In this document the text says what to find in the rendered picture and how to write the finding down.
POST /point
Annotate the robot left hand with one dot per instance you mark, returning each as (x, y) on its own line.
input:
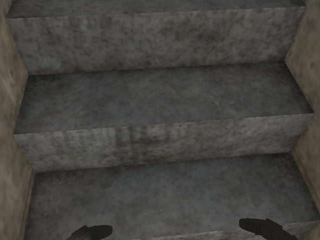
(92, 233)

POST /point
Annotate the robot right hand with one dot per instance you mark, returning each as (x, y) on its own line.
(268, 229)

